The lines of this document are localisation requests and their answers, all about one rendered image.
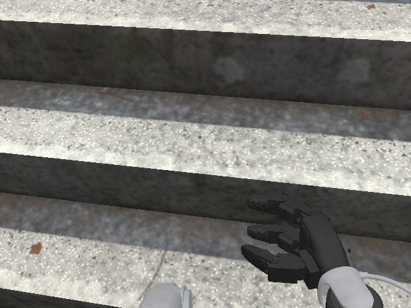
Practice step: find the right robot forearm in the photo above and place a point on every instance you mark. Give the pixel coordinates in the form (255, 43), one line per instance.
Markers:
(342, 287)

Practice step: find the robot left thigh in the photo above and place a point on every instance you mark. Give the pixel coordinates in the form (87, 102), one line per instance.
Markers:
(167, 296)

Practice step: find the right robot hand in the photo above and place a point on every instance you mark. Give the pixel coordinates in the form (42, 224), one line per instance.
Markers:
(312, 251)

